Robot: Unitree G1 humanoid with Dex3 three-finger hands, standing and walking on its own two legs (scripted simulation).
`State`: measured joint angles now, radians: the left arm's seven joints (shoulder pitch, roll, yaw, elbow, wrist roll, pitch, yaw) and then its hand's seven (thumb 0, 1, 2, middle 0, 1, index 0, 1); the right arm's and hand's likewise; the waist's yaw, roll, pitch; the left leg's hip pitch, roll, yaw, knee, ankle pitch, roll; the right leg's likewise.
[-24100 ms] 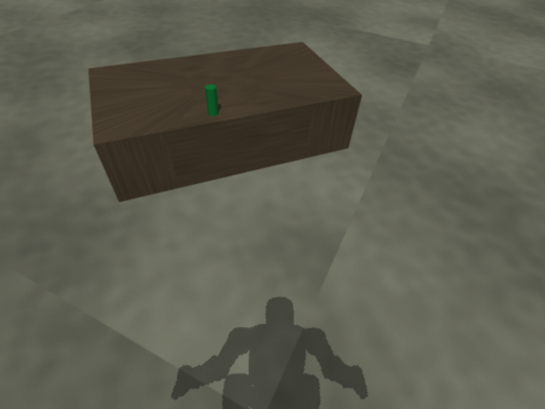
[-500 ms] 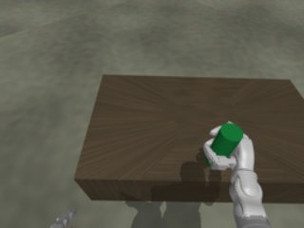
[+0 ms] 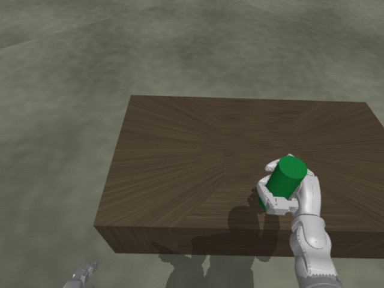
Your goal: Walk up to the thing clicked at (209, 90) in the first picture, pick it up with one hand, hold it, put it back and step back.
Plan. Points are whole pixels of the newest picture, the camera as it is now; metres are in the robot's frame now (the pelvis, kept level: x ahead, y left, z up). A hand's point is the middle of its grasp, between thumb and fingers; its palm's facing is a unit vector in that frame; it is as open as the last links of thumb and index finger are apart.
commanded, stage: crouch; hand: right
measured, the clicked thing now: (280, 186) +0.33 -0.18 +0.06
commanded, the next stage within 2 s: lower in 1.22 s
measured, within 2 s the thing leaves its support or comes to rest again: neither
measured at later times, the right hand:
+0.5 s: hand (260, 190) +0.40 -0.18 -0.08, palm faces +0.14 +0.99 -0.02, open 7.2 cm
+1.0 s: hand (253, 191) +0.44 -0.19 -0.18, palm faces +0.17 +0.99 -0.01, open 7.1 cm
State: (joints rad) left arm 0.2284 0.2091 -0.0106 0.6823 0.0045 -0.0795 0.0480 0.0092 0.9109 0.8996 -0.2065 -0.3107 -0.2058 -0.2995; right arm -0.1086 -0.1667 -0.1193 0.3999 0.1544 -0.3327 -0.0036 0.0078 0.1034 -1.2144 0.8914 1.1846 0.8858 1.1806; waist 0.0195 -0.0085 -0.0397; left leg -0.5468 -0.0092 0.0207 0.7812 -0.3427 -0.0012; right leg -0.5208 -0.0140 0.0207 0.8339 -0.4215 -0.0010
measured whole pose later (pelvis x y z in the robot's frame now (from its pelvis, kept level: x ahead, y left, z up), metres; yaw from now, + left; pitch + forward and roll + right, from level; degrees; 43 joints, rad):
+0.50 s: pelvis -0.02 +0.00 -0.09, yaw +0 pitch +23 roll +1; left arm 0.22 0.25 0.01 0.69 0.05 -0.09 0.00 0.01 0.91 0.91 -0.20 -0.31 -0.20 -0.30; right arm -0.48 -0.27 -0.29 0.86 0.12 -0.58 0.07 0.01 0.11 -1.22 0.90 1.18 0.89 1.17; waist 0.08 0.02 -0.15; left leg -1.18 0.00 0.02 1.27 -0.50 0.00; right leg -1.15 -0.01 0.02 1.32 -0.58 0.00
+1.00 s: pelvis -0.05 +0.00 -0.18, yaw +1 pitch +33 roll +2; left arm 0.20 0.25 -0.01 0.68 0.07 -0.02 -0.03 0.00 0.90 0.91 -0.21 -0.30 -0.20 -0.30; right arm -0.74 -0.37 -0.43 1.02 0.08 -0.57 0.09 0.01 0.11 -1.22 0.90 1.17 0.90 1.16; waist 0.14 -0.01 -0.18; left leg -1.61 0.00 0.04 1.60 -0.56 0.01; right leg -1.58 0.00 0.04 1.67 -0.66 0.00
